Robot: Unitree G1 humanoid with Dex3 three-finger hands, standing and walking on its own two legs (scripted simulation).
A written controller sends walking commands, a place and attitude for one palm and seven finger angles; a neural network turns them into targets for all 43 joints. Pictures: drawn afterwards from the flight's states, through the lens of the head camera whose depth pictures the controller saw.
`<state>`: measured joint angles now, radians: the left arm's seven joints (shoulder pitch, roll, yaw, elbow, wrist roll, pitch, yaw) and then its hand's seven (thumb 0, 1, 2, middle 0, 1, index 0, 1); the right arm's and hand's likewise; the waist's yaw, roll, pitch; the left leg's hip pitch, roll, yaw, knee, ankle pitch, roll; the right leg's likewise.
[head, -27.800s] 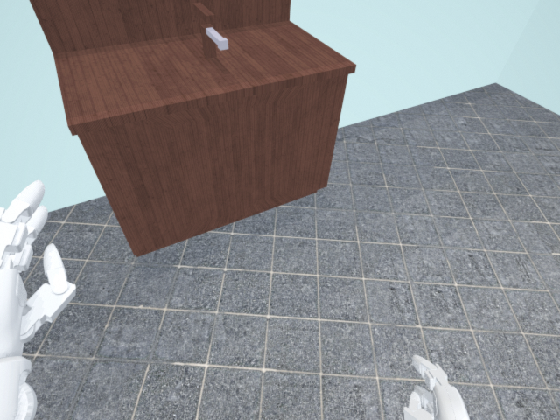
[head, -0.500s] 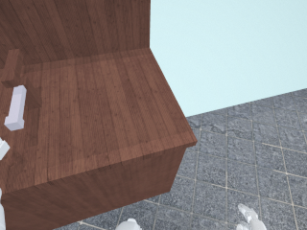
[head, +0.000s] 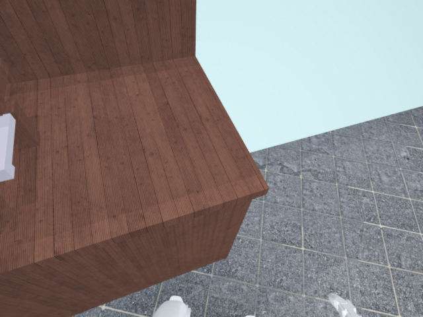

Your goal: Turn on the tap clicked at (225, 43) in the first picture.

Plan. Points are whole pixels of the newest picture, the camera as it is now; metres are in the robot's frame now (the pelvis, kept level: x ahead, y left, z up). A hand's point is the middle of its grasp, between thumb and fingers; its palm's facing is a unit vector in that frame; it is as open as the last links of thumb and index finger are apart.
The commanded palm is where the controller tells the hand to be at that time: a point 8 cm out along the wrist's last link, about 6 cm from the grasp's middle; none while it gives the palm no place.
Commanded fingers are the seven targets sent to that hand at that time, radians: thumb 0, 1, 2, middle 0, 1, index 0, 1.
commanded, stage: reach beside the lever's end, fingers flat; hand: left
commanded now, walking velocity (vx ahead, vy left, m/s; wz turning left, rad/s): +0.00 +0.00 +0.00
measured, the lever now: (0, 170) +0.32 +0.37 +0.09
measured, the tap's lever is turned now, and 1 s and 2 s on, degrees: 0 1 10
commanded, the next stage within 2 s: push the lever round in 0.26 s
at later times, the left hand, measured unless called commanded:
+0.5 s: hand out of the picture +0.30 +0.39 +0.07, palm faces +0.62 -0.77 -0.13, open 7.8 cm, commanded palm +0.25 +0.42 +0.07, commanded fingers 0.00 0.90 0.90 -0.15 -0.15 -0.15 -0.15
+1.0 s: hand (9, 193) +0.30 +0.36 +0.06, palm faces +0.59 -0.80 -0.11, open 7.8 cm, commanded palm +0.25 +0.39 +0.07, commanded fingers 0.00 0.90 0.90 -0.15 -0.15 -0.15 -0.15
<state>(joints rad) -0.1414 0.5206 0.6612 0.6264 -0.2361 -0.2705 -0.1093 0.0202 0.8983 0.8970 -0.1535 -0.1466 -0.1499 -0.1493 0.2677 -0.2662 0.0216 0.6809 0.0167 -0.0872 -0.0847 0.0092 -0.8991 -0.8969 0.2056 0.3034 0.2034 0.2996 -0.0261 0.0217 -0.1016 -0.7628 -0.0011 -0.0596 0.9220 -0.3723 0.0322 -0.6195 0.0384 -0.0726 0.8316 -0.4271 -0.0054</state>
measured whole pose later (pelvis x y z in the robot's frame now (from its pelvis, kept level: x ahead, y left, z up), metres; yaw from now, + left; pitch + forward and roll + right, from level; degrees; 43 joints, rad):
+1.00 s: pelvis +0.00 -0.01 +0.00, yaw +1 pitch +12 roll -4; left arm -0.12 0.45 0.60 0.55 -0.23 -0.24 -0.05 0.02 0.90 0.90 -0.15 -0.15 -0.15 -0.15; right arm 0.24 -0.26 0.02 0.69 0.02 -0.07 -0.09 0.01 -0.90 -0.90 0.21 0.30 0.20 0.30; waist -0.01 0.03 -0.10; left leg -0.76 0.00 -0.07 0.93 -0.39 0.02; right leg -0.62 0.04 -0.08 0.85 -0.45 -0.02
